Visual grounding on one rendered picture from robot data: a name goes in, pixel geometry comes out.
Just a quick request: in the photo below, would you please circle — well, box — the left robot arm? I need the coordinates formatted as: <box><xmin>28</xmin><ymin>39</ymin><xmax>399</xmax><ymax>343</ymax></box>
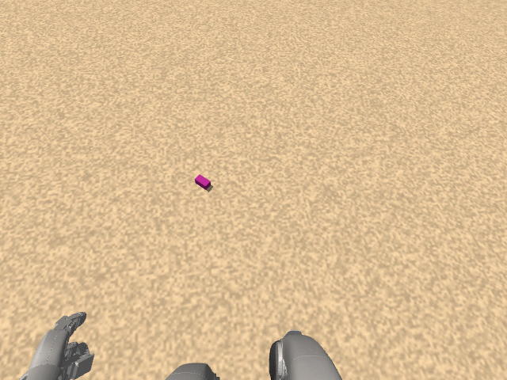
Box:
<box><xmin>19</xmin><ymin>364</ymin><xmax>63</xmax><ymax>380</ymax></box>

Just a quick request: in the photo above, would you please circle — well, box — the left robot hand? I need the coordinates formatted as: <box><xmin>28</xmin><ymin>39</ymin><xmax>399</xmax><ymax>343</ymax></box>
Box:
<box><xmin>29</xmin><ymin>312</ymin><xmax>94</xmax><ymax>380</ymax></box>

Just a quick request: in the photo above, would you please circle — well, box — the small box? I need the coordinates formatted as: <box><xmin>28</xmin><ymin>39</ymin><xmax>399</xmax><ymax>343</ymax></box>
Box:
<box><xmin>195</xmin><ymin>175</ymin><xmax>211</xmax><ymax>190</ymax></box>

